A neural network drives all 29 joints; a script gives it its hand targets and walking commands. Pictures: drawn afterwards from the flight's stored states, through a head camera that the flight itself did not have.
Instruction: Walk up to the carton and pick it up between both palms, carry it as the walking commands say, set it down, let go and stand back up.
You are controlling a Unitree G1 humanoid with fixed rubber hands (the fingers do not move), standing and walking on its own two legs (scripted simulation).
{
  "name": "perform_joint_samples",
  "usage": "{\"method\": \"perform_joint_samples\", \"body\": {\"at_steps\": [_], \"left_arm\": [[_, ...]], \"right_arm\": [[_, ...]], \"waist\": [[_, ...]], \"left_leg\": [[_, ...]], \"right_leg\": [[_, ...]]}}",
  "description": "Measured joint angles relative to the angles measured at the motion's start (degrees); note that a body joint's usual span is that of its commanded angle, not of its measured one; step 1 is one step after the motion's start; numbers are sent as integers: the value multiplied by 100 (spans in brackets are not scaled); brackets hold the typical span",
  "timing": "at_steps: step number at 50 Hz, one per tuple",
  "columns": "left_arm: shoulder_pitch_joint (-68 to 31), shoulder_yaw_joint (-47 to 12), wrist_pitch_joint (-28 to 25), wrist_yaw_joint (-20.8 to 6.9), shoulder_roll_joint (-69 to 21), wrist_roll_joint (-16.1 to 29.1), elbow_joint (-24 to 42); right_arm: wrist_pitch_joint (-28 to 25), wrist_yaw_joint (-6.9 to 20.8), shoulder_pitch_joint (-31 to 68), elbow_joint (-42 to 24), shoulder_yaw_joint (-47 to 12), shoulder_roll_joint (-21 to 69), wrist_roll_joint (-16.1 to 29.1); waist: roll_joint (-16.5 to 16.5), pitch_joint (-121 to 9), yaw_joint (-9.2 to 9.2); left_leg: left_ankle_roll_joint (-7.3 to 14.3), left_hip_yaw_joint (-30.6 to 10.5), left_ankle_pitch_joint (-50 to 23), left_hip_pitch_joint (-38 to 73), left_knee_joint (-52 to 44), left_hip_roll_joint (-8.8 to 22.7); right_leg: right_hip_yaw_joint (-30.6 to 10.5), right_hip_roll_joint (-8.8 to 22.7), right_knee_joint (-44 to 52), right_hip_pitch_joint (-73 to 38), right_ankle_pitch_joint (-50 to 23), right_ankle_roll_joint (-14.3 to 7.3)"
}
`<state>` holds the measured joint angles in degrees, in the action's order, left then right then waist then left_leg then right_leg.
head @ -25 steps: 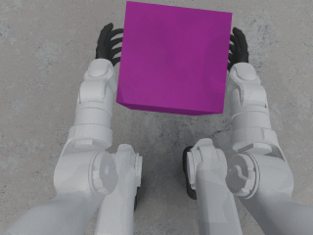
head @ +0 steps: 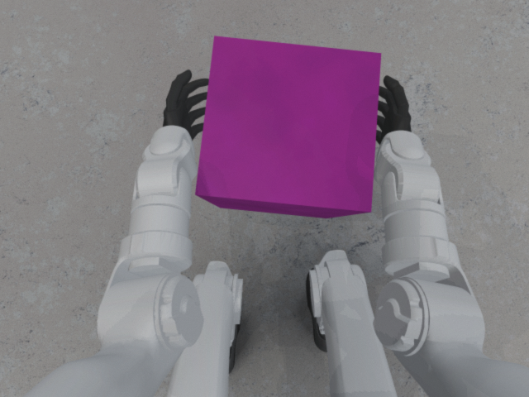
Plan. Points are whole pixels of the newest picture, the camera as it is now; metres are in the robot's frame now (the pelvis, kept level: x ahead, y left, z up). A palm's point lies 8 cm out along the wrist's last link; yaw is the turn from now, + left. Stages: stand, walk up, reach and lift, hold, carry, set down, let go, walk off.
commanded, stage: reach and lift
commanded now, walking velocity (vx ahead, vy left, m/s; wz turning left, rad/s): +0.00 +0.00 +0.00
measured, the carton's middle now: (283, 147) +0.48 -0.04 -0.14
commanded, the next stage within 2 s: none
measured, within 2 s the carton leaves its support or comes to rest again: neither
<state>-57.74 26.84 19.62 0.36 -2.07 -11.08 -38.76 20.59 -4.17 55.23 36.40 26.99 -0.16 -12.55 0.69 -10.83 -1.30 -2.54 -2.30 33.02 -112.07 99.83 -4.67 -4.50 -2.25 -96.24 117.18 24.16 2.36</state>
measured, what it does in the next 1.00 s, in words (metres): rises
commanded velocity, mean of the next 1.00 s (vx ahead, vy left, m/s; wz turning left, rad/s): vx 0.00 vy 0.00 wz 0.00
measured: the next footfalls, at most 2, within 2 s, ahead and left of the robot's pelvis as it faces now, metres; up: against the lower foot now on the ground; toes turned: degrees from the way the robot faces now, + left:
none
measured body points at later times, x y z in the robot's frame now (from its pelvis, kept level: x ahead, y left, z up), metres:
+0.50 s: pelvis +0.01 +0.00 +0.06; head +0.24 -0.02 +0.45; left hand +0.49 +0.11 +0.00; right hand +0.46 -0.19 -0.01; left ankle +0.08 +0.13 -0.47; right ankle +0.12 -0.13 -0.47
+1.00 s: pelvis +0.04 +0.00 +0.13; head +0.21 -0.02 +0.54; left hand +0.47 +0.12 +0.08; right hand +0.44 -0.19 +0.07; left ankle +0.08 +0.13 -0.47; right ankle +0.12 -0.13 -0.47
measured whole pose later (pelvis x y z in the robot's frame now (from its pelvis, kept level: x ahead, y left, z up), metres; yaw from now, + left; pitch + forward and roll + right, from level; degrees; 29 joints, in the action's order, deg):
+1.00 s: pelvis +0.04 +0.00 +0.13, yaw -1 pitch +35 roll +1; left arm -40.2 25.7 18.5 -1.7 -7.2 -13.0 -34.7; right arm 19.2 -3.4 37.4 32.3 25.0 5.2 -13.4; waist 1.0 -13.9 -0.4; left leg -1.7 -3.7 28.9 -80.4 74.5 -3.5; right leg -4.0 -1.8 -71.7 85.0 21.6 1.5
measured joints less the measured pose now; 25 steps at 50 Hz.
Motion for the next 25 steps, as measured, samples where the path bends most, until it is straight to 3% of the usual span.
{"method": "perform_joint_samples", "body": {"at_steps": [25], "left_arm": [[797,41,-25,-103,-290,-153,192]], "right_arm": [[-25,70,-795,-171,-29,259,-78]], "waist": [[14,-267,28]], "left_leg": [[61,-47,-152,1383,-1121,43]], "right_leg": [[8,24,1091,-1418,-80,-19]]}}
